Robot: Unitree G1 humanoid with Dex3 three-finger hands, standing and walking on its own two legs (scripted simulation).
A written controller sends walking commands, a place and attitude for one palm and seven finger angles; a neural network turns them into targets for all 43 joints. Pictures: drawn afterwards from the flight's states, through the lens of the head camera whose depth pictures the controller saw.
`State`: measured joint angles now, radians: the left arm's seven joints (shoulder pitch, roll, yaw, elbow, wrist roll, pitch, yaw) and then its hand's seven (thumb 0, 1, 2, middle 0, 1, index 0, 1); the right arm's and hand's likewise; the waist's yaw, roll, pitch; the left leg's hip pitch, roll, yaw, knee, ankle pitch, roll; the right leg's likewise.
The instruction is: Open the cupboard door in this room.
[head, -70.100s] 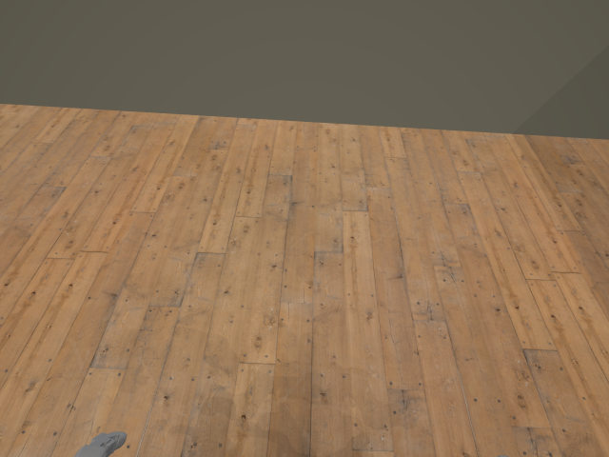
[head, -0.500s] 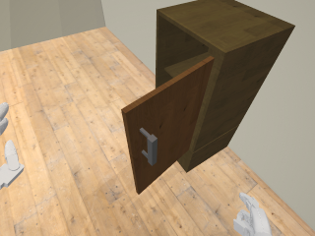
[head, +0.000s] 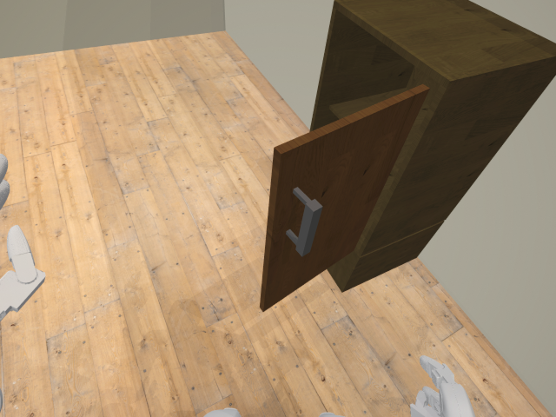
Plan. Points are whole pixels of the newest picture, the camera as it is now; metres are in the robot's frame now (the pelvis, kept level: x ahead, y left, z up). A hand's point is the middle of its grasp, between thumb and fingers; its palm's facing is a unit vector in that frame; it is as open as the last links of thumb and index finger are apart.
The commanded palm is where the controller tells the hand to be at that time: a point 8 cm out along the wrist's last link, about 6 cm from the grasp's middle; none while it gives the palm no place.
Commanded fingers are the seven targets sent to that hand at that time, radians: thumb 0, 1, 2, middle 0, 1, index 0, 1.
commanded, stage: step back with the hand held close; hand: left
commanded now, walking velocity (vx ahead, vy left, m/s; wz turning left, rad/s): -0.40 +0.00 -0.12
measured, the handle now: (301, 222) +0.45 -0.02 -0.03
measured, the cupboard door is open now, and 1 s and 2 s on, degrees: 100 100 100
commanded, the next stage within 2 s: stop stepping back and stand still in 0.22 s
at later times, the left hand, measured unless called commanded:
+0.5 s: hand out of the picture +0.10 +0.20 +0.18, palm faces +0.23 -0.82 -0.53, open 7.4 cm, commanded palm +0.05 +0.25 +0.19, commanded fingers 0.00 0.90 0.90 -0.20 -0.30 -0.20 -0.30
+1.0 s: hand out of the picture +0.03 +0.22 +0.20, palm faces +0.34 -0.76 -0.55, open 7.4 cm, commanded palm -0.01 +0.26 +0.19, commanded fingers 0.00 0.90 0.90 -0.20 -0.30 -0.20 -0.30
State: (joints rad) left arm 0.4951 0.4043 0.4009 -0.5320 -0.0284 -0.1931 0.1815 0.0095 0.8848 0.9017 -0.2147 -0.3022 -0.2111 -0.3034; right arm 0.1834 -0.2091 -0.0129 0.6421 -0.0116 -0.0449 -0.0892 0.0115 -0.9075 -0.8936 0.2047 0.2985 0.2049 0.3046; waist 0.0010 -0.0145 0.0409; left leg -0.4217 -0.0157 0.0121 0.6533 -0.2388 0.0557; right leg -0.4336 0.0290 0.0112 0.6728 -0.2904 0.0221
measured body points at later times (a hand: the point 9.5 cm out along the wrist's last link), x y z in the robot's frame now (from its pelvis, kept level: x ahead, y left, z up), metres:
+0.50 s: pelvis -0.12 -0.03 +0.01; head -0.11 -0.01 +0.46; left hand +0.08 +0.24 +0.21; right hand +0.02 -0.28 -0.07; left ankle +0.01 +0.07 -0.69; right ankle -0.24 -0.09 -0.72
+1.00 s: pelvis -0.18 -0.02 +0.01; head -0.19 -0.04 +0.46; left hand +0.01 +0.26 +0.23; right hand -0.05 -0.26 -0.08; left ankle -0.12 +0.07 -0.72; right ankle -0.20 -0.11 -0.72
